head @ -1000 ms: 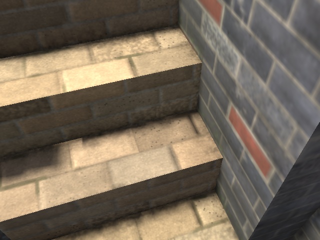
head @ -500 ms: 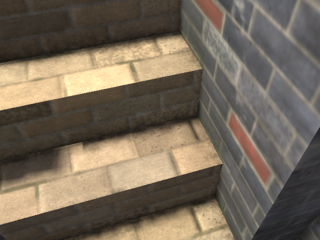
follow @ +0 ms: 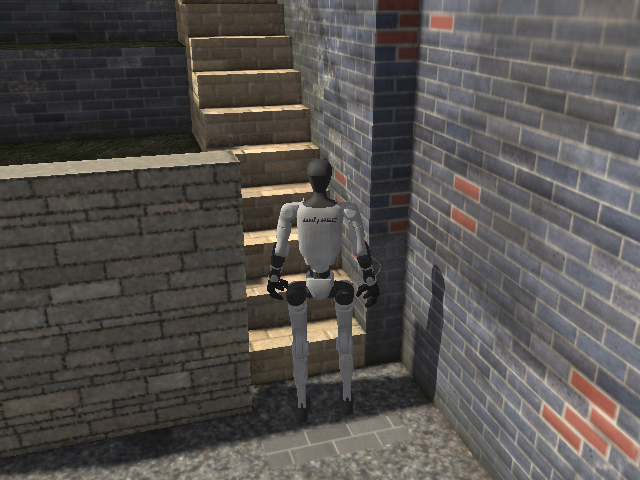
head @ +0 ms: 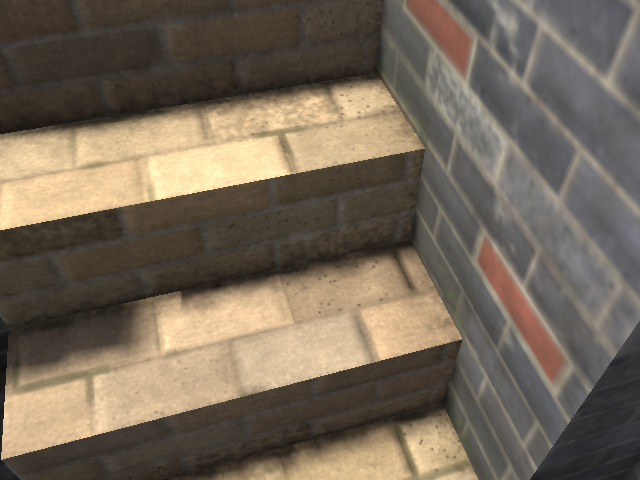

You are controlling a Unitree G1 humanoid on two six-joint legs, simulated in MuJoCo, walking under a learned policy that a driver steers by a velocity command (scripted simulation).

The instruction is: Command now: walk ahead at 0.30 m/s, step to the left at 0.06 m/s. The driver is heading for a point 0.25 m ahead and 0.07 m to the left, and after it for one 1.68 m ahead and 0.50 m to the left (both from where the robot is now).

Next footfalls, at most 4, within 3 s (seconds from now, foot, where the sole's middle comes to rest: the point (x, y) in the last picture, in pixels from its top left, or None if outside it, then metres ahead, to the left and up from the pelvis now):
none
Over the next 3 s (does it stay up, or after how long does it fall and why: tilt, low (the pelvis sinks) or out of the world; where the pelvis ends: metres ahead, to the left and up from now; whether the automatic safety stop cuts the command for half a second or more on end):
stays up -0.01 0.01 0.00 its command is cut before an obstacle from the start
